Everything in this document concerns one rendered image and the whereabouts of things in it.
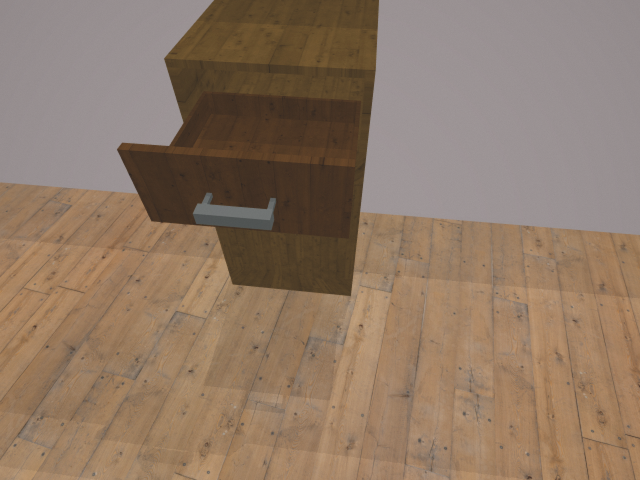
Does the cabinet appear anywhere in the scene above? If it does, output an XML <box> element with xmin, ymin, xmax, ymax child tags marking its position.
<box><xmin>164</xmin><ymin>0</ymin><xmax>379</xmax><ymax>296</ymax></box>

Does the handle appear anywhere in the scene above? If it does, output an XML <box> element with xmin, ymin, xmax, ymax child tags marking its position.
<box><xmin>193</xmin><ymin>193</ymin><xmax>276</xmax><ymax>230</ymax></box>

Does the drawer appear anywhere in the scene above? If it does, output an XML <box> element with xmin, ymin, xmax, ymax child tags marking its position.
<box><xmin>117</xmin><ymin>91</ymin><xmax>361</xmax><ymax>239</ymax></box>

